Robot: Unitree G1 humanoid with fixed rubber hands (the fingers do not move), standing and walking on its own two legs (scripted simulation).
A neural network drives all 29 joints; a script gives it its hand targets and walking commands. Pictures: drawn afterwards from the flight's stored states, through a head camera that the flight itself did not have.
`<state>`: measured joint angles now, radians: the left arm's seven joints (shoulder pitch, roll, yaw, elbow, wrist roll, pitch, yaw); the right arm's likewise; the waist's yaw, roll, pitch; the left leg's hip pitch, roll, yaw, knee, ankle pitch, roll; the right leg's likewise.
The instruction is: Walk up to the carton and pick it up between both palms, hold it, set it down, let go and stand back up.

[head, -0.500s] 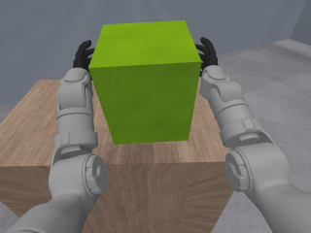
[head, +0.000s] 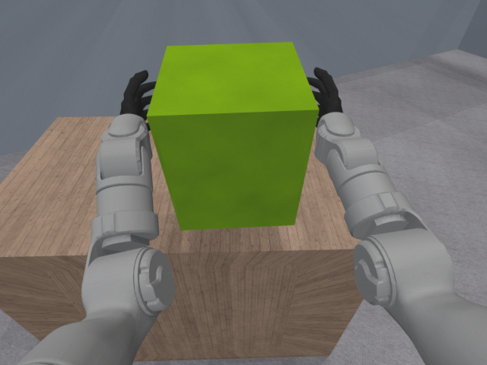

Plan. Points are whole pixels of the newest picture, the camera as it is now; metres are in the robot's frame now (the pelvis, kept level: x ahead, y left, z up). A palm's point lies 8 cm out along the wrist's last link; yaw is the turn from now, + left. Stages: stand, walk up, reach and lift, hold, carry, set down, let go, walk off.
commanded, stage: set down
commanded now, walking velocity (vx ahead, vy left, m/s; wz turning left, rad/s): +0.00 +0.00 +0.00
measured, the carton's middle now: (234, 140) +0.43 +0.02 +0.18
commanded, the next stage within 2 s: none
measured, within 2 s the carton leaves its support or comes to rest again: neither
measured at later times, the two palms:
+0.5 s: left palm (149, 136) +0.42 +0.16 +0.21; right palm (327, 127) +0.42 -0.14 +0.21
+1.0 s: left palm (155, 150) +0.42 +0.15 +0.18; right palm (325, 139) +0.43 -0.15 +0.18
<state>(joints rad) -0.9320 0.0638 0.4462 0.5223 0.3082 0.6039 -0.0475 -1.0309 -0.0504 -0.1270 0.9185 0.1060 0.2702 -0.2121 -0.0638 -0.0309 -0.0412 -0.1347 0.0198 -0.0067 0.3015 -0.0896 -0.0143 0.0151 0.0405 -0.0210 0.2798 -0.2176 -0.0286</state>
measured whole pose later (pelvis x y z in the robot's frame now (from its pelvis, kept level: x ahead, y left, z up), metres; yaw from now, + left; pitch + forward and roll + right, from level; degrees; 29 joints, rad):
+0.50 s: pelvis +0.01 -0.01 +0.00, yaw +0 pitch -3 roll +0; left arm -0.86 0.03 0.45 0.52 0.31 0.54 -0.03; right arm -0.99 -0.05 -0.13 0.93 0.07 0.23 -0.19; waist -0.06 -0.03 -0.03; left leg -0.13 0.02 -0.01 0.29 -0.10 -0.02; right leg 0.01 0.04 -0.02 0.28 -0.23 -0.03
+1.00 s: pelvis +0.02 -0.01 +0.00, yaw +0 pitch -3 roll +0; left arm -0.83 -0.01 0.45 0.58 0.34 0.45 -0.01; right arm -0.95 -0.02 -0.28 0.95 -0.08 0.15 -0.12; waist -0.03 -0.03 -0.01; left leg -0.13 0.02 0.00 0.28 -0.10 -0.02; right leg 0.01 0.04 -0.02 0.28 -0.24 -0.03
